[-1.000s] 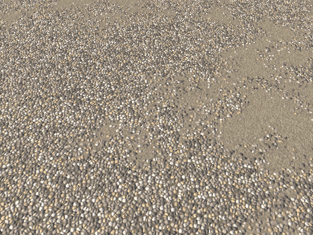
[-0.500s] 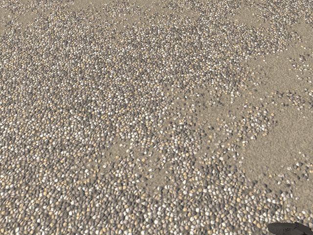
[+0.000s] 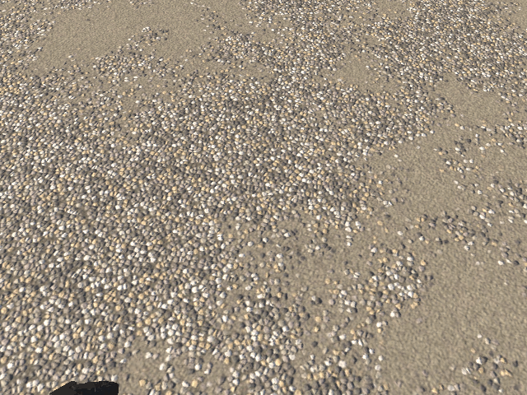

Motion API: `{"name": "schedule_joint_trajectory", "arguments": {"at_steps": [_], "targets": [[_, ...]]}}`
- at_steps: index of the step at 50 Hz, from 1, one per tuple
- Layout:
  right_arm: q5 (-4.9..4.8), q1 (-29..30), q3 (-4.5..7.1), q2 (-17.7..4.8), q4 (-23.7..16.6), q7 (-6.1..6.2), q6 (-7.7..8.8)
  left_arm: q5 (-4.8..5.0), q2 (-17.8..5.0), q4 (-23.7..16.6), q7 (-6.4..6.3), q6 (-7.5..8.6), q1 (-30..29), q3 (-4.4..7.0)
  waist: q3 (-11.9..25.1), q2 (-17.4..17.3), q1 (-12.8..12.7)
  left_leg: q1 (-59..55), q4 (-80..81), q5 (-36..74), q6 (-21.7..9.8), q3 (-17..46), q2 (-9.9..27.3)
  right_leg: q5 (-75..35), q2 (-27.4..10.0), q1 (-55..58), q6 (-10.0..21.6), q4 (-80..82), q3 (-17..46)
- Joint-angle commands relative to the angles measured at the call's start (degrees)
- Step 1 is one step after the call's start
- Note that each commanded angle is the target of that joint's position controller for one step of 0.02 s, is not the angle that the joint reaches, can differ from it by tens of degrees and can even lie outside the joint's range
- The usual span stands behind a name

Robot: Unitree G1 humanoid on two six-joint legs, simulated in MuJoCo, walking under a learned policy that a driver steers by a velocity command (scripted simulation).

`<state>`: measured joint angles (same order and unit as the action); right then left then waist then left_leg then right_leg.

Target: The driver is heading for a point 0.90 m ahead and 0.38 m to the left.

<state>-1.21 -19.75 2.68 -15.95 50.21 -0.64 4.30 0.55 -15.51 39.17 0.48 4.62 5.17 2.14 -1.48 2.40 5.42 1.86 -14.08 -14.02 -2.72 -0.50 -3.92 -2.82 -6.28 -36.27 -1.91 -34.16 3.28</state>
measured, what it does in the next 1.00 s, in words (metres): walks ahead, turning left: right foot, then left foot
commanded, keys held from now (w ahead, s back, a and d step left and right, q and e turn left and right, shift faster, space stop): w+q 0.12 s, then q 0.88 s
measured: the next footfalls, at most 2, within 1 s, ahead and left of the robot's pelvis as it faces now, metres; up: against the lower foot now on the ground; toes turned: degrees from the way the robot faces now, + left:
right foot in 0.10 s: +0.24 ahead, -0.15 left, +0.00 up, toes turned +3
left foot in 0.56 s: +0.32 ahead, +0.12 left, +0.00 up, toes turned +19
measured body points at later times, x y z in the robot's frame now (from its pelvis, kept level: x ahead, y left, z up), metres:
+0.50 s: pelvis +0.21 -0.03 -0.01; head +0.25 -0.01 +0.44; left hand +0.24 +0.28 -0.12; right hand +0.46 -0.24 -0.10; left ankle +0.29 +0.11 -0.72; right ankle +0.20 -0.15 -0.74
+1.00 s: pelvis +0.28 -0.02 -0.01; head +0.31 -0.02 +0.44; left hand +0.25 +0.29 -0.11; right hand +0.58 -0.17 -0.10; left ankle +0.28 +0.10 -0.74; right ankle +0.36 -0.12 -0.75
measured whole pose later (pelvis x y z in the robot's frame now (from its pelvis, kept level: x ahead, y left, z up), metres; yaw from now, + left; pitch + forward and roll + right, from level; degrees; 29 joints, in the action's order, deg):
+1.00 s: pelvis +0.28 -0.02 -0.01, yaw +34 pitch +2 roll -1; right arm -1.0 -8.7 5.2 -18.4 34.2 1.5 -3.4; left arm -0.9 -16.4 42.8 -0.2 0.8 8.1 4.1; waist -1.5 -2.0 0.6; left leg 25.0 -35.9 -16.6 -1.2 11.6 -7.0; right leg 13.4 1.7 -18.1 -0.6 -30.6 3.0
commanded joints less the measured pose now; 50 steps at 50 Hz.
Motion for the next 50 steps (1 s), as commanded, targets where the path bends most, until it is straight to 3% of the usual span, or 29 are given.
{"name": "schedule_joint_trajectory", "arguments": {"at_steps": [1, 3, 4, 5, 6, 7, 8, 10, 11, 14, 17, 20, 23, 26, 27, 28, 29, 30, 31, 32, 33, 34, 36, 39, 45, 47, 48, 49, 50], "targets": [[-0.51, -1.6, 2.63, -10.8, -2.2, 0.75, -0.54, 0.36, -4.9, -5.3, 0.94, 1.72, -5.6, 1.3, -1.7, -5.8, -1.1, 2.1, 0.8, 12.1, -8.5, 11.1, 16.0, 0.8, 2.7, 4.6, 0.5, 5.4, -0.5], [-0.37, -0.9, 2.97, -11.3, -2.2, 1.04, -1.11, 0.4, -6.7, -4.5, 1.04, 2.15, -2.2, 2.04, -0.1, -7.5, -3.7, 0.7, -3.5, 15.0, -7.2, 12.9, 16.9, 5.1, 3.5, 10.0, 1.9, 7.1, -0.9], [-0.21, -0.2, 2.7, -10.5, -2.4, 1.05, -1.28, 0.29, -8.2, -3.0, 0.77, 2.32, 3.5, 3.0, 2.9, -7.2, -7.0, 1.9, -9.7, 20.3, -5.8, 11.7, 14.8, 6.0, 4.4, 18.3, 3.5, 9.1, -2.1], [0.54, -0.2, 1.66, -7.7, -3.1, 0.9, -1.15, -0.46, -11.2, -1.4, 0.26, 2.42, 11.8, 4.24, 10.1, -5.6, -10.9, 7.3, -21.8, 18.4, -3.8, 9.5, 11.3, 5.4, 0.6, 32.4, 6.1, 6.9, 0.4], [1.08, -4.2, 0.01, -2.1, -5.3, 0.74, -0.44, -1.88, -16.6, -0.8, -0.27, 2.03, 19.1, 5.56, 20.2, 6.1, -11.3, 25.9, -42.9, 1.0, 0.2, 4.1, 3.8, 9.5, -13.7, 54.5, 12.4, 6.2, 18.9], [-0.29, -6.0, -0.17, -2.5, -6.0, 0.72, 0.3, -1.93, -15.1, -0.5, -0.02, 1.45, 19.8, 5.2, 24.3, 16.7, -10.4, 37.0, -55.0, -20.5, 1.7, 6.5, 1.0, 13.4, -19.8, 58.3, 17.3, 14.1, 37.3], [-1.35, -2.8, 1.59, -8.7, -6.0, 0.92, 0.16, -1.7, -10.5, -1.3, -0.1, 1.28, 16.0, 3.77, 16.4, 9.3, -10.7, 40.7, -60.3, -18.2, 2.1, 8.9, 4.0, 9.0, -18.1, 52.1, 15.5, 14.4, 30.2], [-0.41, 1.8, 2.29, -8.9, -6.9, 1.36, -0.96, -1.55, -6.4, -1.7, -0.11, 0.95, 9.1, 2.46, 7.8, 2.9, -7.9, 38.3, -58.5, -12.8, 3.4, 6.3, 7.5, -12.1, -13.6, 38.4, 13.5, 13.9, 13.0], [-0.08, 1.5, 2.76, -8.3, -6.9, 1.48, -2.02, -1.4, -5.2, -1.5, -0.03, 0.99, 6.5, 2.2, 5.7, 3.5, -6.0, 35.6, -55.7, -11.1, 3.9, 6.2, 9.0, -15.7, -11.7, 33.1, 12.7, 14.9, 7.8], [-0.25, 1.1, 2.41, -4.7, -8.4, 1.48, -4.78, -1.75, -6.7, -0.6, -0.38, 1.38, 2.7, 2.91, 3.1, 4.9, -3.5, 30.9, -50.2, -6.2, 5.6, 3.7, 9.2, -18.0, -10.3, 24.9, 13.8, 19.7, -0.2], [0.43, 4.1, 2.04, -3.4, -10.9, 0.86, -5.35, -1.35, -8.3, 0.2, -1.5, 0.75, 1.5, 3.67, 3.6, 3.8, -3.8, 29.3, -39.4, 2.6, 5.7, 2.6, 9.5, -18.0, -9.8, 25.6, 13.8, 20.5, -6.0], [0.64, 8.0, 2.16, -3.7, -12.9, -0.55, -5.32, -0.58, -9.3, 0.9, -2.16, -0.39, 1.5, 4.04, 4.6, 3.1, -5.2, 25.7, -30.7, 9.2, 4.6, 0.6, 8.7, -16.4, -9.6, 27.4, 12.8, 19.4, -10.1], [0.74, 10.9, 2.96, -5.2, -15.4, -1.57, -6.02, 0.64, -10.7, 1.8, -1.86, -1.37, 2.0, 4.64, 4.1, 3.0, -5.8, 24.8, -25.9, 6.1, 2.9, -0.5, 8.0, -13.6, -11.2, 30.4, 11.8, 15.7, -10.5], [0.8, 9.0, 4.11, -6.6, -16.4, -1.77, -6.52, 1.9, -11.2, 2.0, -1.73, -2.23, 1.0, 5.02, 4.5, 2.4, -3.6, 19.4, -17.8, 5.7, -0.1, -3.1, 5.3, -14.2, -10.7, 30.9, 8.8, 6.3, -11.9], [1.1, 4.8, 5.25, -9.0, -15.4, -1.08, -6.35, 1.59, -9.7, 2.8, -1.57, -2.38, 3.3, 4.74, 6.9, -0.9, -2.2, 11.6, -13.2, 13.0, -2.1, -2.9, 3.2, -13.2, -7.4, 28.7, 6.2, -2.4, -13.8], [1.28, 0.8, 7.18, -16.0, -15.7, 0.44, -6.21, -0.51, -7.8, 2.0, -1.32, -2.27, 5.4, 4.03, 10.5, -13.1, -1.6, -0.4, -11.6, 41.6, -7.0, 11.7, 13.2, 4.5, -2.1, 17.6, 1.2, -18.6, -16.3], [2.14, 2.4, 6.62, -18.4, -17.8, 1.06, -5.8, -3.3, -4.6, 0.5, -1.05, -2.5, 6.9, 2.59, 14.9, -20.9, -5.0, -9.1, -13.6, 58.2, -18.8, 30.6, 24.8, 45.9, 6.6, 2.7, -2.8, -35.6, -9.9], [1.88, 2.5, 5.81, -16.6, -18.6, 0.17, -4.96, -1.71, -7.2, 1.0, -0.71, -2.65, 6.7, 3.12, 21.3, -13.2, -2.7, -9.8, -11.6, 52.4, -23.3, 32.5, 26.5, 46.2, 6.8, -0.5, -3.2, -42.3, -0.3], [1.93, 4.5, 5.82, -15.1, -18.3, -0.26, -4.42, 0.32, -8.6, -0.1, -0.94, -2.82, 3.1, 3.3, 17.9, -10.6, -2.2, -4.7, -7.9, 34.0, -20.8, 30.2, 24.1, 40.4, 5.8, -2.9, -2.0, -41.4, 1.0], [0.63, 8.1, 5.27, -12.8, -18.1, 0.07, -4.29, -0.01, -9.1, 0.2, -1.74, -3.18, 1.2, 3.69, 12.0, -6.5, -3.6, -0.1, -6.5, 22.3, -15.9, 26.1, 19.8, 35.1, 3.8, -3.7, -1.4, -37.2, 1.4], [0.11, 11.1, 4.46, -10.7, -18.4, 0.7, -4.79, -0.74, -9.3, 0.5, -2.5, -3.8, 0.5, 3.89, 8.9, -6.6, -4.8, 5.4, -5.6, 17.6, -12.8, 22.7, 17.3, 31.5, 3.0, -1.8, -1.4, -32.9, 1.3], [0.56, 12.8, 4.1, -10.2, -19.1, 1.16, -5.24, -1.1, -8.9, 0.7, -2.71, -4.24, 1.0, 3.91, 7.8, -8.1, -5.9, 10.2, -5.1, 17.4, -11.7, 20.4, 15.2, 29.0, 3.9, 2.0, -1.7, -30.9, 0.4], [1.5, 12.9, 4.36, -10.7, -19.6, 1.9, -5.57, -1.19, -7.4, 0.9, -2.53, -4.17, 2.5, 3.58, 8.8, -8.7, -6.6, 12.2, -5.0, 19.2, -11.2, 18.9, 13.3, 26.1, 5.6, 5.9, -2.2, -25.5, -0.2], [1.04, 11.8, 4.92, -11.5, -19.5, 2.57, -5.73, -0.9, -5.5, 0.8, -2.34, -3.89, 1.9, 2.73, 10.2, -9.0, -5.8, 11.7, -5.8, 16.5, -11.0, 20.0, 12.7, 24.0, 6.6, 8.8, -2.8, -16.6, 0.7], [0.76, 12.1, 5.02, -11.4, -20.1, 2.04, -6.63, -0.24, -6.8, -0.1, -1.09, -3.41, 1.6, 3.2, 8.5, -12.2, -4.7, 12.4, -6.1, 5.6, -9.4, 27.9, 12.2, 23.1, 8.3, 14.1, -1.4, -4.0, 1.6], [0.09, 13.3, 4.85, -11.0, -20.4, 2.17, -7.1, -0.24, -6.7, 0.7, -0.56, -2.91, 4.6, 3.57, 8.1, -12.1, -6.7, 14.0, -8.4, 5.4, -7.4, 28.4, 10.3, 17.6, 8.5, 20.1, 0.3, 6.7, 0.3], [-0.2, 12.4, 4.54, -9.9, -20.3, 2.36, -7.2, -0.66, -8.1, 1.1, -0.62, -2.84, 6.4, 4.19, 8.1, -10.4, -7.1, 17.2, -11.1, 1.9, -5.0, 26.9, 8.0, 14.0, 5.4, 25.4, 1.8, 12.0, 1.8], [0.25, 10.0, 3.72, -6.8, -20.4, 2.33, -7.21, -1.73, -12.3, 0.7, -1.0, -3.15, 7.6, 5.1, 8.8, 0.1, -5.7, 24.2, -22.7, -11.1, -1.4, 20.0, 2.6, 12.9, -7.0, 31.1, 6.2, 15.8, 12.5], [-0.17, 11.0, 4.47, -8.5, -22.3, 2.31, -6.52, -3.61, -15.5, 0.6, -0.9, -3.47, 5.7, 5.68, 4.3, 15.6, -4.4, 34.0, -35.3, -21.3, 1.6, 8.7, -5.0, 6.2, -16.0, 26.2, 15.2, 19.7, 26.3]]}}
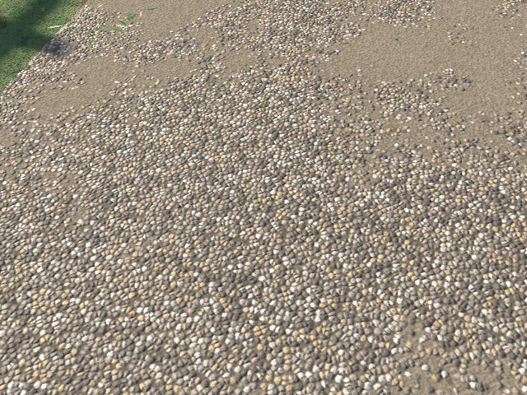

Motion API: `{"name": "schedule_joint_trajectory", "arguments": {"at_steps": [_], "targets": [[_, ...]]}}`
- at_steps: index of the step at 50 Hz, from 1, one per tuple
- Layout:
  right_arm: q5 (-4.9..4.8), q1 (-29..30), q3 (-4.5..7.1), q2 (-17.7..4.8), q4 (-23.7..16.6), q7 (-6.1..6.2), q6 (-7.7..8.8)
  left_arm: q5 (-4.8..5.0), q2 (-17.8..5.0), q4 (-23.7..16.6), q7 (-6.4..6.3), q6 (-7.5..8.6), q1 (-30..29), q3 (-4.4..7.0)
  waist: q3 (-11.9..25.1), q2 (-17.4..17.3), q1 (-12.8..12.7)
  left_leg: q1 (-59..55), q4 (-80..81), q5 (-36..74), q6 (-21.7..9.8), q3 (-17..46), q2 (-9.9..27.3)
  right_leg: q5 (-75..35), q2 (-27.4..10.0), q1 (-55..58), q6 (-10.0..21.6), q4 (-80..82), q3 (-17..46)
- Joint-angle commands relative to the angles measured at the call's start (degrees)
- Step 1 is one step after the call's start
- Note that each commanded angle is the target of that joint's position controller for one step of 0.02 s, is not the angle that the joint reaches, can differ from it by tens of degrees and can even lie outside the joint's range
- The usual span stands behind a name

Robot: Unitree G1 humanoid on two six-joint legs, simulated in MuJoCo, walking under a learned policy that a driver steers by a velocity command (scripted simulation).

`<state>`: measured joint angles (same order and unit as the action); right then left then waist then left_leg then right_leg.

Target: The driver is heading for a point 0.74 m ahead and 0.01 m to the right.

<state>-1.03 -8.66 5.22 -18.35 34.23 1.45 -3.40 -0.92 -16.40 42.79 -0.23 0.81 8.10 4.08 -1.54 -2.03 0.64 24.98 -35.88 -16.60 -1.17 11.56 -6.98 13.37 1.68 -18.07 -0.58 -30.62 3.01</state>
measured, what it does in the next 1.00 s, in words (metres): steps on the spot: left foot, then right foot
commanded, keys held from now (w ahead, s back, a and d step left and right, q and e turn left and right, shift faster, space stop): q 0.20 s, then no key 0.24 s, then w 0.18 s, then no key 0.38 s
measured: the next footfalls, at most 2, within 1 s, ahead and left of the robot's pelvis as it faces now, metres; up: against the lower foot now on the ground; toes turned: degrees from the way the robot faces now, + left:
left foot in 0.36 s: +0.01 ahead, +0.14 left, +0.00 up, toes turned +11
right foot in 0.80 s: +0.15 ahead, -0.07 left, +0.00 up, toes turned +12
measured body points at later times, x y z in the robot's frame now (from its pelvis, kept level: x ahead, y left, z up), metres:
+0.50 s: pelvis -0.01 +0.04 +0.01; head +0.01 +0.07 +0.46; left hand +0.05 +0.34 -0.11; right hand +0.22 -0.18 -0.07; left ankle -0.03 +0.14 -0.73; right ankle +0.00 -0.12 -0.68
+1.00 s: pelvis +0.07 +0.02 +0.01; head +0.09 +0.01 +0.46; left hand +0.16 +0.29 -0.10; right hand +0.24 -0.23 -0.12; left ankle +0.02 +0.15 -0.71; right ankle +0.11 -0.07 -0.73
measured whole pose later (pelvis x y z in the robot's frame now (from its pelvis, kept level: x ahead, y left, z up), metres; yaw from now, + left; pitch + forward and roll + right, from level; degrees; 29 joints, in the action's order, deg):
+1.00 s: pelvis +0.07 +0.02 +0.01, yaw +14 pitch +0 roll +0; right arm 0.2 -13.2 2.8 -16.0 44.3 2.3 -1.7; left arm -1.0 -13.1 45.9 0.3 2.0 7.6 0.5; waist -1.8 -1.7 0.3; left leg 17.2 -41.0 -27.0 3.8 2.5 1.3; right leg 12.1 1.0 -14.4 2.4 -26.3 -2.0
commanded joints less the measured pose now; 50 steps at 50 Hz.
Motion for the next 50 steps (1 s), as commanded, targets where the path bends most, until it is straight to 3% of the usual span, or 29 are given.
{"name": "schedule_joint_trajectory", "arguments": {"at_steps": [1, 2, 3, 4, 5, 8, 11, 15, 17, 18, 19, 20, 21, 22, 23, 24, 26, 27, 31, 35, 37, 39, 40, 41, 42, 43, 44, 46, 50], "targets": [[0.68, -1.7, 3.35, -10.5, -4.9, 0.13, 1.63, -2.21, -11.3, -5.2, -0.48, 0.73, -0.8, 2.93, 3.8, 14.8, 0.7, 10.3, -25.1, -16.9, 2.0, -1.2, 2.2, -12.4, -25.2, 5.9, 16.1, 15.5, 25.3], [0.24, -3.3, 3.99, -11.4, -3.2, -0.1, 1.35, -1.35, -8.3, -6.0, -0.98, 0.75, -4.0, 2.13, 3.5, 11.2, 2.0, 9.9, -29.5, -13.1, 2.8, -1.9, 2.6, -13.3, -21.7, 5.4, 13.7, 14.0, 18.6], [0.2, -4.9, 3.81, -9.8, -1.6, 0.1, 0.66, -0.46, -7.0, -6.5, -1.25, 0.67, -5.6, 1.76, 3.0, 9.3, 2.4, 10.1, -32.5, -10.2, 4.0, -2.9, 2.9, -12.9, -18.0, 6.2, 11.3, 12.9, 13.2], [0.35, -5.2, 3.45, -8.4, -1.3, 0.13, 0.17, 0.37, -6.4, -6.5, -1.53, 0.57, -5.4, 1.53, 2.5, 9.2, 1.7, 11.9, -35.2, -7.6, 4.9, -3.4, 3.4, -14.2, -17.0, 7.8, 11.0, 12.5, 10.7], [0.07, -4.6, 2.92, -6.8, -1.6, -0.07, -0.09, 0.51, -6.3, -6.4, -1.82, 0.3, -4.5, 1.29, 2.2, 9.1, 1.1, 12.0, -35.4, -6.5, 5.6, -4.8, 3.8, -16.4, -16.0, 8.1, 11.1, 12.4, 7.7], [-0.61, 0.9, 1.81, -4.6, -4.1, -0.46, 0.04, -0.07, -7.5, -5.6, -2.38, -0.66, -0.2, 1.76, 2.9, 11.2, -2.5, 13.7, -26.8, -4.7, 7.3, -8.2, 6.0, -18.9, -16.0, 14.8, 12.4, 12.2, 4.3], [0.04, 2.7, 0.73, -3.0, -5.6, -1.17, 0.17, 0.25, -10.0, -5.3, -2.04, -1.24, 0.9, 2.68, 5.0, 12.4, -3.9, 7.4, -16.8, -7.3, 7.1, -10.3, 8.1, -21.5, -17.7, 15.7, 13.1, 11.2, 2.4], [0.1, 0.5, 0.8, -3.9, -4.9, -1.59, 0.04, 1.7, -11.6, -4.5, -0.71, -1.26, 0.3, 3.06, 5.8, 13.5, -3.0, -2.7, -3.6, -6.3, 4.8, -13.5, 6.6, -24.6, -18.7, 13.5, 13.0, 9.1, 1.7], [0.24, -3.7, 0.93, -3.5, -2.9, -1.77, 0.12, 2.87, -10.7, -3.9, -0.55, -1.22, -1.0, 2.55, 5.9, 12.1, -0.1, -11.6, 11.5, 5.0, 1.8, -14.9, 5.3, -23.1, -17.4, 10.7, 10.4, 5.1, 0.0], [0.37, -4.6, 1.15, -4.8, -2.6, -1.53, 0.17, 2.78, -8.6, -2.3, -0.34, -0.84, 2.2, 1.8, 6.6, 8.8, -0.1, -19.2, 17.0, 12.9, 0.1, -12.1, 6.5, -17.7, -15.6, 6.2, 6.5, 2.3, -2.1], [0.63, -5.9, 1.75, -8.8, -3.3, -0.79, 0.28, 0.04, -4.4, -2.8, 0.14, -0.39, 3.8, 0.27, 10.3, -3.9, -1.5, -29.7, 16.3, 31.1, -2.9, 2.0, 17.9, 0.5, -10.9, -3.0, 0.7, -8.6, -7.0], [2.36, -3.3, 1.43, -10.3, -3.9, -0.79, 0.84, -0.71, -3.2, -4.8, 0.03, -0.12, 1.3, -0.39, 9.4, -14.4, -1.5, -26.0, 14.5, 38.6, -13.9, 11.8, 28.3, 22.3, -5.6, -11.4, -3.0, -15.4, -6.9], [3.08, -3.6, 0.75, -7.1, -3.7, -1.17, 1.95, 0.17, -7.6, -4.8, -0.64, -0.48, -2.0, 0.88, 9.4, -8.8, 1.9, -22.2, 15.7, 33.7, -17.3, 10.8, 27.5, 24.4, -6.5, -11.1, -4.1, -23.2, -2.5], [3.1, -1.9, -0.02, -5.6, -2.5, -1.25, 2.79, 1.0, -8.4, -4.3, -0.7, -0.84, -1.9, 1.38, 7.7, -7.9, 0.6, -20.3, 16.2, 29.9, -15.3, 6.9, 24.4, 22.2, -6.7, -10.9, -4.0, -26.3, -1.2], [2.1, -1.6, 0.45, -6.7, -1.6, -1.08, 3.1, 0.96, -8.2, -2.9, -0.83, -1.11, -0.2, 1.56, 7.5, -7.0, 0.3, -21.2, 17.8, 17.9, -12.9, 5.0, 21.6, 19.1, -6.4, -12.6, -3.9, -26.8, -1.9], [0.88, -2.5, 0.58, -7.1, -0.6, -0.9, 3.27, 0.64, -8.9, -2.5, -0.81, -1.27, 0.1, 1.84, 5.8, -7.5, 1.1, -21.8, 20.0, 7.4, -12.0, 5.8, 21.1, 15.7, -6.3, -15.2, -4.1, -27.7, -2.2], [0.66, -4.0, 0.08, -6.3, 0.9, -0.42, 3.47, 1.37, -8.2, -2.2, -0.27, -0.71, -0.2, 1.78, 2.6, -7.6, 1.5, -20.3, 24.5, -8.7, -11.5, 7.0, 19.7, 9.1, -5.9, -17.4, -3.5, -28.0, -2.6], [0.83, -4.1, -0.04, -5.8, 1.1, -0.24, 3.74, 1.73, -7.8, -2.2, -0.08, -0.2, -0.5, 1.68, 1.4, -7.7, 1.5, -20.5, 26.0, -11.2, -11.5, 7.5, 19.6, 7.1, -6.0, -18.4, -3.0, -26.4, -2.6], [0.79, -4.3, 0.19, -6.1, 2.0, -0.07, 5.28, 1.62, -5.7, -2.0, 0.45, 2.04, -2.4, 0.81, 0.3, -5.8, 1.8, -21.0, 27.4, -7.4, -11.2, 5.5, 19.6, 2.8, -6.0, -16.0, -1.4, -14.6, -2.6], [1.03, -5.1, 0.3, -6.6, 3.7, -0.7, 5.2, 1.09, -4.6, -1.9, 0.86, 2.57, -2.9, -0.04, -0.2, -4.7, 2.1, -17.2, 24.4, 4.5, -11.9, 1.9, 18.9, 2.9, -4.6, -7.9, -1.3, -6.1, -3.8], [0.74, -4.6, 0.19, -6.7, 4.4, -1.02, 4.7, 1.18, -5.1, -1.8, 1.13, 2.56, -1.4, -0.08, 0.9, -4.6, 0.8, -14.8, 21.7, 9.4, -11.4, 1.5, 19.0, 0.0, -3.8, -2.3, -0.6, -3.0, -4.3], [0.51, -3.0, -0.65, -4.8, 4.7, -1.06, 4.33, 0.64, -5.5, -0.2, 1.26, 2.5, 2.7, 0.09, 3.0, -2.9, -2.2, -11.6, 17.4, 10.4, -8.5, 0.5, 16.9, -7.1, -2.6, 7.4, 0.7, 4.3, -4.7], [1.21, -3.9, -1.52, -2.5, 5.4, -1.06, 4.44, 0.27, -6.5, -0.2, 0.93, 2.41, 4.3, 0.22, 4.0, -1.2, -3.0, -9.7, 14.4, 7.9, -5.6, -1.0, 14.6, -12.6, -5.2, 12.7, 1.6, 7.4, -1.4], [2.8, -5.8, -2.35, 0.1, 5.4, -0.97, 4.69, -0.17, -10.8, -0.9, 0.37, 2.25, 5.0, 0.74, 6.0, 7.2, -1.2, -7.0, 5.9, -0.3, -1.4, -5.9, 9.2, -26.7, -13.7, 17.1, 4.0, 8.3, 7.6], [2.56, -9.1, -2.61, 1.4, 5.1, -0.11, 4.57, -0.14, -10.8, -0.6, 0.15, 1.64, 2.9, 0.47, 8.3, 16.2, 1.4, -5.3, 2.6, -8.8, 1.9, -9.1, 6.6, -20.7, -18.6, 16.1, 10.9, 9.8, 13.8], [2.11, -7.0, -1.99, -2.3, 5.2, 0.56, 4.1, 0.26, -7.5, -1.3, 0.27, 1.41, 1.7, -0.32, 6.5, 14.3, -0.6, -4.2, 0.0, -11.4, 3.3, -9.0, 7.5, -12.4, -18.5, 14.2, 13.6, 12.4, 16.6], [1.53, -5.1, -1.43, -3.7, 5.0, 0.88, 3.61, 0.05, -6.4, -0.9, 0.39, 1.45, 1.5, -0.84, 4.8, 13.5, -1.2, -2.1, -2.5, -12.6, 3.7, -8.8, 7.8, -8.5, -18.2, 13.6, 13.6, 13.5, 16.8], [1.53, -4.8, -0.88, -4.4, 5.6, 1.3, 2.44, -0.02, -7.4, -0.4, 0.49, 1.85, 1.0, -0.8, 3.7, 11.8, -1.7, 0.2, -8.7, -15.2, 4.8, -7.2, 9.3, -9.3, -19.0, 13.0, 13.8, 14.6, 17.2], [1.07, -7.3, -1.26, -1.4, 8.4, 1.04, 2.04, -0.07, -5.7, 0.1, 0.23, 1.69, -4.7, -1.51, 4.1, 8.9, 0.7, -8.5, -3.2, -7.2, 5.6, -8.3, 10.4, -19.3, -14.2, 7.2, 11.4, 13.1, 7.7]]}}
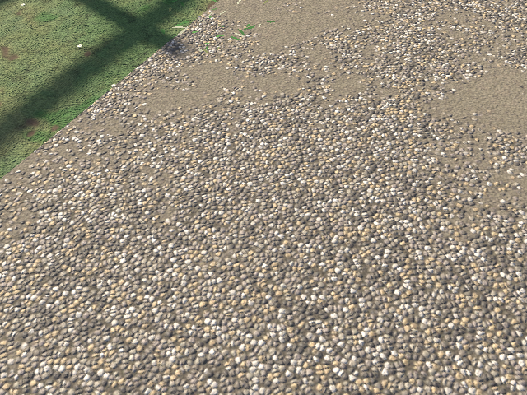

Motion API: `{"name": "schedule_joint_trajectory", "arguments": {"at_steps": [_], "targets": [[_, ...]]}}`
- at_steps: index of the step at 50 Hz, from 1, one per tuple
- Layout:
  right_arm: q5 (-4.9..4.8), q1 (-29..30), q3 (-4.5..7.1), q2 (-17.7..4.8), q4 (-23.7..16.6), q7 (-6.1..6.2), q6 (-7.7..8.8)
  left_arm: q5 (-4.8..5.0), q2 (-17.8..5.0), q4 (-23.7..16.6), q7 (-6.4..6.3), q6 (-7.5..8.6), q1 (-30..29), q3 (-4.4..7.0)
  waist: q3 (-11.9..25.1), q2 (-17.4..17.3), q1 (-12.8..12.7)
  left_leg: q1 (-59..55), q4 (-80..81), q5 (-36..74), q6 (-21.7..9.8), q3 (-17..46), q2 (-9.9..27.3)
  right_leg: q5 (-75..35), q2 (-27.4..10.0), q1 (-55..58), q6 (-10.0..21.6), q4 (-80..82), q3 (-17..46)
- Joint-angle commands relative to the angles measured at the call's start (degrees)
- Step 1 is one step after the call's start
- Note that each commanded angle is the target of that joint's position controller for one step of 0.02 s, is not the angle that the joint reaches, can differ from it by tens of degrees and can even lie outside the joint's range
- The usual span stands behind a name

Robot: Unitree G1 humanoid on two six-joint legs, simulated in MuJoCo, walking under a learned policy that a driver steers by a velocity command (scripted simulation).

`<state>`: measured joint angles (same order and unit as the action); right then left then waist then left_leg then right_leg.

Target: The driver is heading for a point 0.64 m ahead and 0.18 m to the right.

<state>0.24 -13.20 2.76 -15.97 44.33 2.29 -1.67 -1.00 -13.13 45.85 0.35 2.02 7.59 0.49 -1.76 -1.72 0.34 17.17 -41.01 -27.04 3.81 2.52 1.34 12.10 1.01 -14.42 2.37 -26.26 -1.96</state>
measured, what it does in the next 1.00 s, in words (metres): walks ahead: left foot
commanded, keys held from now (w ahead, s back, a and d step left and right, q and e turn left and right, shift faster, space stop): no key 0.52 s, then w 0.34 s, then w+e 0.14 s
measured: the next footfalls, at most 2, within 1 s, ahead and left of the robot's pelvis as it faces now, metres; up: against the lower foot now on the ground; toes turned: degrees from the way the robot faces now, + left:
left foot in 0.08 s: +0.05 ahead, +0.15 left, +0.00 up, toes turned -1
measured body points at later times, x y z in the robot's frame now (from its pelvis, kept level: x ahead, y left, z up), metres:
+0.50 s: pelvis +0.04 +0.02 +0.00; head +0.04 +0.02 +0.45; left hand +0.14 +0.29 -0.13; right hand +0.12 -0.25 -0.13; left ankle +0.01 +0.15 -0.74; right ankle +0.02 -0.10 -0.74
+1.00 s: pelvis +0.15 +0.04 +0.00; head +0.17 +0.06 +0.45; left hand +0.29 +0.30 -0.13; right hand +0.07 -0.20 -0.14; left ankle +0.03 +0.15 -0.74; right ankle +0.19 -0.09 -0.66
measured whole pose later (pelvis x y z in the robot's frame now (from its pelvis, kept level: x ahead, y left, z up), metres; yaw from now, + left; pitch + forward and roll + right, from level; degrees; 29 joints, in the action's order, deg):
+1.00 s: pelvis +0.15 +0.04 +0.00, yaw -3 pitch +1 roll +0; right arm 0.4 -25.2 1.6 -11.9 61.3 -0.1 4.9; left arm 2.5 -16.0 53.2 2.0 4.9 8.0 2.4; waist -1.0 1.5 2.0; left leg -2.8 -16.6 -20.2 -1.4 -1.8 -0.7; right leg 15.6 -1.3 -35.7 2.9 -62.0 0.4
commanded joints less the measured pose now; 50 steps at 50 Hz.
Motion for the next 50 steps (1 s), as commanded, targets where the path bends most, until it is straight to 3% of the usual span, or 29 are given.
{"name": "schedule_joint_trajectory", "arguments": {"at_steps": [1, 3, 4, 5, 6, 8, 13, 26, 27, 29, 30, 32, 35, 37, 39, 40, 41, 42, 43, 44, 45, 46, 48, 50], "targets": [[-0.19, -2.9, 1.13, -3.3, -1.0, 0.1, 0.39, 0.1, -8.8, -2.6, -0.36, 0.19, -4.6, 1.98, 4.9, 8.3, 1.3, -3.4, 5.6, 7.7, 0.6, -0.3, 1.5, -19.6, -12.3, 3.1, 8.2, 7.8, 10.8], [0.2, -3.3, 1.02, -3.0, 0.1, -0.16, 0.52, 0.83, -8.0, -1.3, -0.12, -0.26, -4.3, 1.64, 5.5, 7.1, 2.2, -9.5, 16.2, 19.8, 0.0, -1.7, 0.5, -16.2, -9.9, 2.3, 6.3, 6.0, 8.4], [0.85, -2.1, 1.18, -4.6, -0.3, -0.15, 0.5, 0.77, -7.2, -0.4, 0.12, -0.11, -2.3, 1.35, 5.7, 5.3, 1.3, -12.2, 17.4, 26.3, -0.6, 0.5, 2.0, -10.2, -8.6, 1.3, 3.8, 5.9, 8.0], [0.76, -0.8, 1.56, -7.1, -1.3, 0.03, 0.4, 0.06, -6.9, 0.1, 0.42, 0.03, -1.3, 1.17, 4.7, 2.0, -0.3, -12.4, 17.7, 31.1, -1.7, 2.9, 4.6, -1.8, -6.2, 0.5, 1.5, 5.3, 6.7], [-0.08, 0.9, 2.21, -9.5, -0.6, 0.07, 0.3, -0.13, -7.0, 0.4, 0.68, 0.05, 0.5, 1.33, 3.0, -3.1, -2.8, -9.5, 14.9, 27.4, -3.7, 2.2, 3.7, 0.6, -3.5, 0.8, 0.2, 5.9, 4.6], [0.29, 1.5, 1.64, -6.1, -0.1, -0.28, 0.72, 0.27, -7.8, 1.1, 0.47, -0.1, -2.3, 1.41, 2.1, -1.4, -0.5, -7.8, 15.9, 24.7, -3.9, 2.1, 2.9, -2.6, -3.0, 2.4, -0.5, 3.5, 3.4], [0.13, 0.6, 1.46, -5.9, 2.6, -0.11, 1.64, 0.72, -7.7, 3.5, -0.18, -1.01, -1.4, 1.57, 3.7, -1.0, -0.5, -9.8, 15.5, 31.0, -3.4, 1.5, 2.4, -12.3, -3.3, 4.9, -0.4, 1.6, 3.0], [-0.01, 2.4, 0.9, -5.5, 8.5, 0.18, 1.54, 0.85, -8.7, 9.4, -1.38, -2.09, -0.7, 1.9, 2.1, 1.7, -0.7, -9.6, 16.9, 28.4, -3.9, 0.2, 1.4, -11.2, -3.2, 5.8, -1.6, 2.3, 2.8], [-0.12, 1.5, 0.86, -5.1, 9.5, 0.21, 1.47, 0.92, -8.5, 10.1, -1.49, -2.19, 0.3, 1.87, 3.3, 1.7, -0.7, -10.0, 16.9, 22.7, -4.1, -0.6, 0.6, -5.5, -2.5, 6.1, -1.4, 2.3, 2.0], [-0.79, 1.2, 1.06, -5.2, 10.2, 0.24, 1.32, 1.58, -9.0, 10.6, -1.7, -2.43, 0.7, 2.19, 0.7, 1.9, -0.6, -6.4, 15.7, 2.2, -5.8, -1.6, -1.0, 15.3, -1.4, 2.7, 0.1, 1.5, 1.7], [-0.88, 1.6, 0.99, -4.9, 10.1, 0.28, 1.55, 1.73, -9.1, 10.4, -1.82, -2.29, 0.6, 2.26, -2.5, 2.3, -0.7, -2.9, 15.7, -6.5, -6.6, -0.8, -0.9, 23.7, -2.1, -0.4, 1.1, 2.2, 3.3], [-1.24, 2.0, 0.74, -4.4, 9.7, 0.14, 3.02, 2.06, -9.2, 10.3, -1.84, -1.01, 1.8, 2.23, -7.1, 3.1, -1.1, 2.3, 14.7, -11.3, -7.8, 0.5, -0.3, 30.0, -4.4, -2.9, 3.2, 3.6, 7.5], [-1.59, 3.6, 0.3, -2.4, 8.8, -1.02, 6.0, 2.64, -11.8, 11.6, -1.23, 1.34, 7.4, 3.03, -7.0, 7.5, -2.6, 8.1, 6.9, -3.8, -7.8, -1.4, -1.4, 31.1, -11.3, 2.5, 8.1, 7.9, 19.4], [-1.95, 4.1, 0.07, -1.4, 8.0, -1.84, 7.35, 2.79, -13.7, 11.9, -0.9, 2.1, 8.6, 3.59, -6.4, 11.6, -1.6, 9.0, 2.9, 1.6, -8.3, -3.4, -1.9, 26.9, -17.6, 4.4, 12.0, 11.9, 28.9], [-1.98, -0.9, 0.36, -2.1, 10.2, -2.45, 7.92, 2.9, -12.5, 10.0, -0.57, 2.3, 4.3, 3.39, -4.8, 9.9, 1.8, -0.9, 10.2, 4.1, -9.8, -3.2, -1.6, 15.0, -15.5, 0.2, 9.8, 7.9, 23.5], [-2.12, -8.2, 1.01, -3.5, 13.2, -2.64, 8.08, 2.95, -11.0, 7.6, -0.39, 2.43, -1.7, 2.97, -3.5, 6.9, 5.6, -9.6, 14.9, 7.5, -10.8, -0.4, -0.7, 6.2, -11.0, -5.0, 6.5, 1.5, 15.5], [-2.3, -16.2, 2.91, -9.2, 16.5, -2.63, 8.23, 2.67, -8.2, 4.7, -0.09, 3.39, -5.9, 2.25, -1.4, -6.0, 7.8, -22.9, 20.6, 15.2, -13.8, 12.9, 5.7, -5.4, -1.9, -15.7, 1.3, -16.8, 3.0], [-1.86, -21.9, 3.64, -11.8, 17.9, -3.08, 7.98, 1.61, -7.6, 3.7, -0.06, 4.63, -5.5, 2.19, 1.2, -16.3, 9.0, -35.8, 24.6, 28.8, -18.2, 28.7, 15.8, 13.1, 2.3, -30.5, -1.9, -33.8, 0.1], [-0.65, -19.9, 1.95, -6.8, 17.0, -3.25, 8.04, 2.67, -8.7, 4.2, 0.32, 5.06, -4.1, 2.51, 0.2, -9.0, 6.8, -36.5, 23.0, 33.7, -19.4, 28.9, 18.4, 20.5, 0.0, -36.8, -1.0, -41.8, 4.9], [-0.04, -18.0, 1.45, -4.8, 16.3, -3.2, 8.14, 4.32, -7.6, 4.7, 0.72, 5.01, -3.0, 2.29, -1.3, -5.2, 5.4, -37.0, 22.4, 36.0, -18.7, 24.3, 18.0, 18.2, -1.6, -40.7, 0.5, -46.4, 7.0], [-0.16, -17.2, 1.09, -4.1, 16.2, -3.13, 7.99, 4.87, -6.7, 4.4, 0.96, 4.86, -3.7, 2.12, -2.8, -3.0, 5.0, -37.0, 23.4, 37.1, -17.5, 19.4, 17.4, 14.8, -3.0, -44.3, 1.4, -47.2, 7.0], [-0.31, -16.3, 0.47, -2.9, 16.2, -3.0, 7.64, 4.57, -6.1, 4.0, 1.09, 4.65, -4.7, 2.22, -4.0, -1.8, 4.3, -35.4, 25.0, 39.1, -15.6, 14.7, 16.6, 11.2, -4.3, -44.9, 2.0, -44.7, 7.6], [0.24, -13.5, -0.42, -1.1, 15.4, -2.41, 6.95, 3.85, -4.4, 3.3, 1.85, 3.93, -4.4, 2.02, -4.3, -3.6, 2.3, -27.8, 29.0, 38.7, -12.8, 6.6, 13.0, 4.4, -4.7, -38.1, 1.5, -37.9, 5.6], [0.59, -8.6, -0.61, -2.5, 13.4, -1.45, 6.98, 2.8, -2.5, 1.5, 2.51, 3.21, -7.2, 1.29, -5.3, -3.2, 1.3, -16.3, 33.2, 35.0, -11.8, -0.8, 9.3, -4.8, -3.8, -27.6, -0.6, -25.9, 1.3]]}}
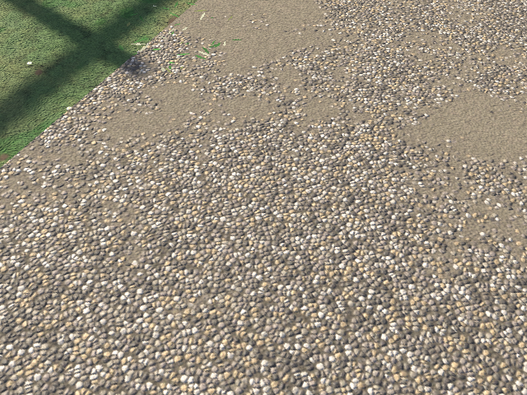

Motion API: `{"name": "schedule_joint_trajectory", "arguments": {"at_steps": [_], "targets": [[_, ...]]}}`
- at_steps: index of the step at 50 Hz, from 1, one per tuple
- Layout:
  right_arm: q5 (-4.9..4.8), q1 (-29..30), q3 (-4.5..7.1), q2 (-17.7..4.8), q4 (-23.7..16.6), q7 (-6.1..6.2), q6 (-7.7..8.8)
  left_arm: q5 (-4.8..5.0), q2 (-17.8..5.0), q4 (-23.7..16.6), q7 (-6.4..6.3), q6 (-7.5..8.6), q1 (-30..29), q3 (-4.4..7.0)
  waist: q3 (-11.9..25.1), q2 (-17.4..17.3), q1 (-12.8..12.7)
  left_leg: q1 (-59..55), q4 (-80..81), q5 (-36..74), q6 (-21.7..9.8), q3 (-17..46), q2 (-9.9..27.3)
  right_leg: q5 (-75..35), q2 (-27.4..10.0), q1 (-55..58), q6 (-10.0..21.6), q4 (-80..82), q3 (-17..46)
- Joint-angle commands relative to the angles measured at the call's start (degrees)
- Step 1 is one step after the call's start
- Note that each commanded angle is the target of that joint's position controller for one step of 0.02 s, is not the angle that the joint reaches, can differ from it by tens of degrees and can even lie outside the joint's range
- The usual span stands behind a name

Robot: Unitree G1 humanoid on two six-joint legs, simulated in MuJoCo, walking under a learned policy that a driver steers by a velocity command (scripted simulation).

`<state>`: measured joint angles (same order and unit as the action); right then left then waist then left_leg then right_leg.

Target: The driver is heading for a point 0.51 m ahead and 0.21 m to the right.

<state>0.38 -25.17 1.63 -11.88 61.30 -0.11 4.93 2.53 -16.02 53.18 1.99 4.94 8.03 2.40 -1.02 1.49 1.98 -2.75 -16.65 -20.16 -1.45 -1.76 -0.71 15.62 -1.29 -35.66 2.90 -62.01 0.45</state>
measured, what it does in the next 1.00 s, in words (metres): walks ahead, turning right: right foot, then left foot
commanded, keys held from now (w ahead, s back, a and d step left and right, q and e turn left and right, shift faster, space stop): w+e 0.06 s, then e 0.94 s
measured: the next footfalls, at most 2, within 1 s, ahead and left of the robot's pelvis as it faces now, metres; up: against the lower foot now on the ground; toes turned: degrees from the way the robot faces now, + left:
right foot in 0.18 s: +0.28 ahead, -0.12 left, +0.00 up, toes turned -7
left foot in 0.70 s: +0.37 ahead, +0.07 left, +0.00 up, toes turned -29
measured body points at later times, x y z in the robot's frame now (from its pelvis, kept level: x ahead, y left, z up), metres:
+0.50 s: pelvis +0.19 -0.04 +0.00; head +0.23 -0.06 +0.44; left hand +0.38 +0.21 -0.11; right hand +0.27 -0.35 -0.11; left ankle +0.32 +0.12 -0.68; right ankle +0.24 -0.11 -0.74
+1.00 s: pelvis +0.26 -0.01 +0.00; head +0.30 -0.03 +0.45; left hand +0.54 +0.14 -0.10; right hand +0.23 -0.32 -0.09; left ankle +0.34 +0.09 -0.74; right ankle +0.19 -0.14 -0.69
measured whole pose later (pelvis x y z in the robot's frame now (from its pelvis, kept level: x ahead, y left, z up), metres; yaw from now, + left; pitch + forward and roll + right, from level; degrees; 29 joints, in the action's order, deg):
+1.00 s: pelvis +0.26 -0.01 +0.00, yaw -34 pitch +2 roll -1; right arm 0.6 -8.6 3.1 -15.0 40.9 2.6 -0.4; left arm 1.3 -18.0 38.0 -0.5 -4.0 10.4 4.7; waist -3.5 1.1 0.4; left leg 14.4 -25.1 -12.1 0.4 -3.6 3.6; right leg 22.2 -0.7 -27.4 -5.6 -52.4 1.6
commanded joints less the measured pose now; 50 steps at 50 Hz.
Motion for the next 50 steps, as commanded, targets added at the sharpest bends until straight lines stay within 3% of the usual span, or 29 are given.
{"name": "schedule_joint_trajectory", "arguments": {"at_steps": [1, 2, 4, 6, 8, 9, 10, 11, 12, 13, 14, 16, 19, 21, 24, 27, 31, 33, 34, 35, 36, 37, 38, 39, 40, 42, 45, 50], "targets": [[0.38, 3.6, 0.73, -8.1, -3.8, 1.41, 0.65, -1.14, 1.4, -7.1, 0.96, 0.02, -10.5, -1.16, -6.5, -6.3, 0.2, 8.0, 10.9, 26.1, -6.3, 1.1, 10.4, -12.4, -1.1, -0.8, -1.7, 15.9, -3.1], [0.1, 2.0, 1.12, -9.9, -3.4, 1.74, 0.99, -1.35, 1.8, -8.4, 0.98, -0.27, -12.9, -1.5, -6.8, -6.6, 0.9, 9.8, 13.2, 26.0, -6.7, 0.5, 11.3, -14.5, -0.6, 2.9, -1.7, 19.7, -4.4], [-0.6, 0.5, 1.56, -11.1, -2.4, 1.96, 1.18, -1.22, 0.0, -10.1, 1.03, -0.73, -14.3, -1.18, -7.8, -6.8, 0.3, 7.0, 12.3, 32.4, -6.2, -1.2, 12.9, -15.7, 0.0, 4.9, -0.2, 24.6, -4.3], [-0.67, 1.7, 1.94, -12.2, -3.1, 2.38, 0.58, -1.51, -3.1, -10.8, 1.39, -0.59, -11.9, 0.09, -4.7, -8.1, -2.3, 2.6, 3.9, 53.1, -4.2, -3.5, 13.4, -15.3, 2.8, 9.3, 1.8, 27.3, -6.0], [-0.08, 3.9, 2.18, -13.0, -4.8, 2.98, -0.8, -1.38, -7.0, -7.5, 1.75, -0.79, 1.1, 2.47, 4.2, -9.6, -8.5, 1.9, -13.2, 65.2, -1.5, -4.9, 12.3, -15.7, 6.4, 23.1, 3.9, 27.6, -6.8], [-0.03, 4.5, 2.05, -13.0, -5.9, 3.03, -1.06, -1.43, -9.1, -6.1, 1.3, -1.39, 7.2, 3.79, 7.4, -8.0, -11.5, 7.8, -25.0, 60.0, 0.5, -5.3, 10.4, -19.0, 5.9, 33.2, 5.5, 29.8, -4.3], [1.56, 3.3, 1.06, -9.8, -8.1, 2.67, -0.59, -2.0, -13.1, -5.8, -0.03, -2.27, 11.5, 4.56, 12.3, 4.8, -10.5, 21.5, -46.7, 23.4, 3.3, -6.1, 4.1, -34.8, -5.5, 46.7, 9.3, 29.5, 11.4], [0.96, -5.7, -1.07, -3.0, -8.8, 1.31, 0.73, -3.79, -15.3, -8.9, -0.12, -2.02, 8.2, 3.95, 25.9, 14.6, -4.0, 36.1, -68.6, -18.3, 5.2, 3.0, -5.6, -43.2, -22.3, 60.1, 23.9, 35.0, 41.7], [-0.2, -1.5, 0.56, -9.1, -8.8, 0.43, 1.73, -3.25, -12.5, -9.5, -0.06, -2.26, 6.6, 3.87, 25.7, 5.2, -7.2, 36.5, -71.7, -14.7, 3.8, 10.5, -2.0, -32.1, -19.3, 52.5, 22.2, 40.3, 39.5], [-1.71, 4.3, 1.11, -10.6, -11.3, 0.59, 1.7, -2.4, -10.0, -10.4, -0.12, -2.03, 1.7, 3.21, 15.0, 2.3, -5.6, 39.2, -68.6, -10.2, 2.7, 8.4, 0.2, -24.6, -15.9, 42.4, 18.8, 42.3, 30.8], [-1.29, 6.3, 1.41, -10.6, -11.6, 1.44, 1.16, -1.75, -8.1, -11.0, -0.08, -1.85, -2.2, 2.7, 7.4, -4.1, -3.1, 38.9, -64.0, -6.6, 2.9, 7.2, 2.8, -20.8, -12.7, 31.4, 15.8, 45.0, 25.0], [-0.36, 6.0, 2.53, -12.1, -12.5, 2.8, -0.94, -2.78, -7.7, -12.0, -0.17, -1.9, -4.5, 2.52, 3.6, -2.4, -0.5, 31.9, -57.2, -3.5, 2.9, 7.4, 5.1, -18.2, -9.2, 17.9, 14.0, 47.5, 19.8], [0.94, 6.5, 2.61, -9.8, -14.8, 3.76, -2.32, -3.4, -8.6, -12.0, -0.85, -1.8, -3.4, 2.97, 4.4, 1.4, 0.6, 29.5, -49.1, -0.6, 4.4, 6.3, 4.1, -24.8, -6.5, 11.9, 14.4, 47.0, 15.9], [1.22, 8.8, 2.71, -9.6, -16.4, 4.29, -2.9, -3.02, -9.7, -12.3, -1.79, -2.45, -2.3, 3.37, 6.3, 2.1, 0.1, 31.7, -44.0, 1.7, 5.7, 6.6, 3.3, -23.3, -6.1, 13.5, 13.9, 45.9, 16.7], [0.77, 13.5, 2.72, -9.7, -18.8, 4.45, -3.68, -1.98, -9.9, -13.1, -3.1, -4.01, -1.5, 3.59, 7.2, 2.9, -1.4, 34.1, -36.9, 6.1, 6.8, 8.1, 2.6, -7.9, -4.8, 16.0, 11.4, 45.6, 19.9], [0.33, 17.6, 2.54, -9.7, -20.8, 4.01, -3.38, -1.76, -10.3, -13.5, -4.03, -5.15, -0.5, 3.86, 6.2, 4.7, -3.0, 34.1, -29.2, 7.4, 7.1, 9.1, 1.2, 0.9, -4.1, 17.8, 9.9, 45.4, 23.5], [-0.44, 18.6, 2.61, -10.4, -21.7, 3.06, -1.77, -1.9, -10.2, -14.1, -4.29, -6.24, 1.4, 4.07, 6.8, 6.3, -3.8, 29.3, -20.7, 3.5, 6.4, 9.1, -0.9, -7.1, -4.6, 21.7, 9.6, 41.5, 27.5], [-0.85, 15.5, 2.96, -10.9, -21.1, 2.45, -1.04, -1.43, -9.6, -15.0, -4.31, -6.7, 0.5, 3.82, 7.3, 6.9, -1.6, 23.1, -10.9, 6.0, 5.0, 8.5, -1.2, -14.1, -3.7, 23.2, 8.0, 38.2, 29.2], [-0.82, 13.2, 3.38, -11.9, -20.5, 2.24, -0.73, -1.05, -8.7, -15.4, -4.42, -7.0, 0.4, 3.46, 7.4, 6.2, -0.1, 17.2, -3.5, 12.3, 3.9, 8.4, 0.9, -13.7, -1.6, 21.4, 5.9, 35.5, 28.0], [0.05, 12.4, 4.09, -15.1, -20.7, 2.45, -0.95, -1.31, -5.6, -15.6, -4.38, -7.18, 3.2, 2.57, 10.2, -1.2, -1.8, 8.6, -2.2, 17.8, 0.1, 15.4, 11.1, 0.3, 2.4, 16.1, 2.8, 26.7, 22.8], [2.23, 14.5, 5.02, -19.3, -20.9, 2.58, -2.07, -1.09, -4.8, -17.7, -4.13, -6.63, 4.3, 2.63, 7.0, -18.4, -5.0, 6.1, -1.3, 32.2, -9.5, 29.4, 21.5, 18.0, 11.9, 2.5, -0.8, 16.8, 10.6], [2.6, 14.6, 4.34, -15.2, -22.3, 2.52, -2.24, -2.1, -10.8, -16.7, -3.8, -5.9, 5.4, 4.14, 8.6, -16.5, -3.4, 6.5, -2.1, 37.7, -14.4, 32.2, 25.5, 21.7, 8.4, 0.0, -3.6, 2.8, 9.5], [1.85, 16.3, 3.57, -12.4, -23.5, 2.68, -2.4, -1.63, -12.7, -15.5, -3.54, -6.01, 6.5, 5.11, 8.2, -11.4, -3.6, 7.0, -3.9, 38.8, -13.2, 25.8, 22.9, 18.0, 6.9, -0.1, -5.0, -3.1, 9.2], [1.07, 17.9, 3.31, -11.1, -23.9, 2.69, -2.65, -1.33, -11.7, -14.3, -3.79, -6.78, 7.1, 5.23, 6.9, -8.2, -4.0, 7.6, -5.0, 37.2, -10.4, 19.7, 18.6, 14.7, 6.1, -0.3, -6.4, -5.7, 8.1], [0.33, 18.4, 3.15, -10.8, -23.9, 2.81, -2.9, -1.51, -10.4, -14.2, -4.06, -7.49, 6.9, 5.0, 6.0, -7.7, -3.8, 7.5, -5.4, 36.0, -9.1, 16.7, 16.8, 11.9, 5.6, -1.8, -7.4, -8.3, 7.6], [0.41, 18.0, 3.08, -11.1, -23.8, 3.0, -3.57, -1.03, -7.3, -15.5, -3.73, -8.24, 5.6, 4.05, 4.4, -8.9, -3.1, 9.3, -4.2, 36.2, -9.0, 11.4, 14.4, 8.5, 4.9, -1.1, -8.7, -7.2, 4.5], [0.67, 15.8, 3.76, -12.3, -23.5, 3.41, -4.48, -0.88, -5.5, -18.6, -3.3, -8.12, 1.2, 3.3, 4.7, -11.8, -0.6, 5.7, -3.2, 34.7, -10.7, 9.3, 15.4, 6.8, 2.6, -1.0, -9.7, 0.9, 2.1], [-0.16, 17.2, 5.08, -15.2, -23.8, 2.6, -4.83, -1.3, -5.6, -21.0, -1.86, -8.18, 0.4, 3.07, 6.0, -13.0, -0.1, 8.8, -3.2, 32.1, -10.9, 5.5, 17.6, 6.3, 0.3, 9.9, -7.7, 14.5, -1.8]]}}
